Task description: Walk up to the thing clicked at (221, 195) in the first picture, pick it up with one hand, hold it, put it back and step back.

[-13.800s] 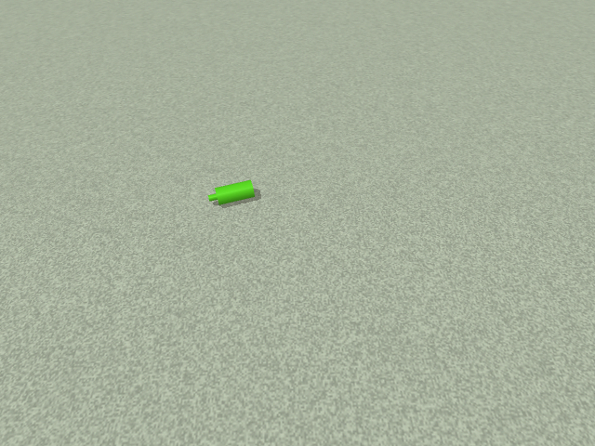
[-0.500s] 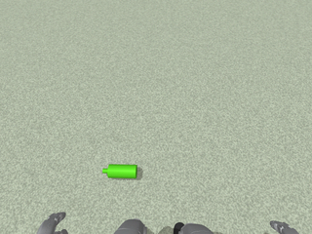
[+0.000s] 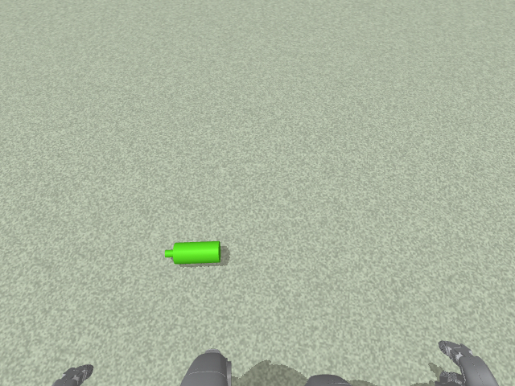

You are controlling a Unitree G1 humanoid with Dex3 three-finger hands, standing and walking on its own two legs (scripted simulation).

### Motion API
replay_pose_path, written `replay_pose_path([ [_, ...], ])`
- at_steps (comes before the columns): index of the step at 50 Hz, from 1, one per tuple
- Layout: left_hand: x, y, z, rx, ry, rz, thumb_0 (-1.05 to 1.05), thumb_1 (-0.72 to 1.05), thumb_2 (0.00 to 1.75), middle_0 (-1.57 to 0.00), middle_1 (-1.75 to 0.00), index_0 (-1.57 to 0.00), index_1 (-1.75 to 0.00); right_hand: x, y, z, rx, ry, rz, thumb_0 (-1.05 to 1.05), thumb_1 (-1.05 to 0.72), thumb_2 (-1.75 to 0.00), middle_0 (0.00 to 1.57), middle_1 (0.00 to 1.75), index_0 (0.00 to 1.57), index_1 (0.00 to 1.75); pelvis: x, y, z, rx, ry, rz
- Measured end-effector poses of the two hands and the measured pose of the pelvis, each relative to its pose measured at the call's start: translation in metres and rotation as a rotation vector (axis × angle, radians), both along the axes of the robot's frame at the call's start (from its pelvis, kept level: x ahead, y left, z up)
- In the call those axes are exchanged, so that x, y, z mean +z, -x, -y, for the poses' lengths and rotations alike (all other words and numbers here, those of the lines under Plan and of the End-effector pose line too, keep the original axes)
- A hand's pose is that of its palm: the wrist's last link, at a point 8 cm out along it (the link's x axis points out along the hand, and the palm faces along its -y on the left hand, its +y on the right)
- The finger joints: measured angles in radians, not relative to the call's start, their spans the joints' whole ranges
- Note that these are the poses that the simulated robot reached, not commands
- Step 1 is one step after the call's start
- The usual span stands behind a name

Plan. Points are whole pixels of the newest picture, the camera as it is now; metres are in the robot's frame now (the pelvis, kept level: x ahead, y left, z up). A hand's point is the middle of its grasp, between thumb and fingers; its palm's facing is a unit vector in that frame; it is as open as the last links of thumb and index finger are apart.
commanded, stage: walk up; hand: left
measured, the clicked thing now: (192, 252) +0.57 +0.28 -0.71
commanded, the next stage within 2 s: stand in 1.34 s
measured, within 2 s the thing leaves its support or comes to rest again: neither
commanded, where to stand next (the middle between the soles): +0.20 +0.00 m, yaw +4 degrees
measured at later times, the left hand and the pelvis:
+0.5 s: hand out of the picture -0.05 +0.26 -0.14, palm faces +0.05 -0.94 -0.35, open 7.3 cm; pelvis -0.13 -0.01 +0.01, yaw +3 degrees
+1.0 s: hand out of the picture -0.10 +0.25 -0.13, palm faces +0.07 -0.93 -0.37, open 7.4 cm; pelvis -0.17 -0.03 +0.01, yaw +3 degrees
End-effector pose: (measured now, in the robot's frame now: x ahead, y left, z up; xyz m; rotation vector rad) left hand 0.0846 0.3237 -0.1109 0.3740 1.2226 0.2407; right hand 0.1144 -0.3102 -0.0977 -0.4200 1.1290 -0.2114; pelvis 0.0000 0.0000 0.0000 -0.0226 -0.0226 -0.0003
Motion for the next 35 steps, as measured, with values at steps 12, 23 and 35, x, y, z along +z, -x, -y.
replay_pose_path([
  [12,0.019,0.057,0.020,0.005,0.001,0.098,0.00,0.90,0.90,-0.20,-0.30,-0.21,-0.30,-0.001,0.060,0.008,0.030,-0.004,-0.019,0.00,-0.91,-0.90,0.21,0.29,0.20,0.30,0.006,0.062,0.006,0.054,-0.026,-0.010],
  [23,0.005,0.121,0.016,0.055,0.052,0.105,0.00,0.91,0.90,-0.20,-0.30,-0.20,-0.30,0.018,0.137,-0.005,0.058,0.007,-0.051,0.01,-0.90,-0.90,0.21,0.30,0.21,0.30,0.012,0.124,0.010,0.067,0.002,0.010],
  [35,0.008,0.222,0.045,0.045,0.031,-0.025,0.00,0.91,0.90,-0.20,-0.30,-0.21,-0.30,0.009,0.180,0.036,-0.002,-0.027,0.021,0.00,-0.91,-0.90,0.21,0.30,0.20,0.30,0.009,0.164,0.035,0.007,0.002,0.020],
])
